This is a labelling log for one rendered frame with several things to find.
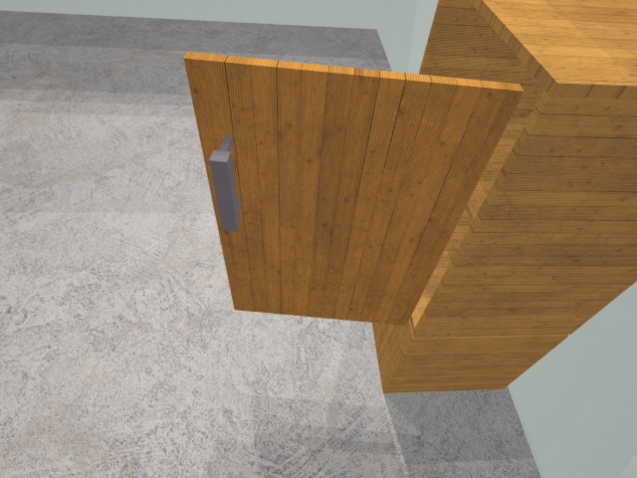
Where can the cupboard door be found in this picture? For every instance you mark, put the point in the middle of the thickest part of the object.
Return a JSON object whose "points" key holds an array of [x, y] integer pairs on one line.
{"points": [[352, 181]]}

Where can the handle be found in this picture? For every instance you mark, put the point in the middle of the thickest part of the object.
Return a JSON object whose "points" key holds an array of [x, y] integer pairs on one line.
{"points": [[224, 184]]}

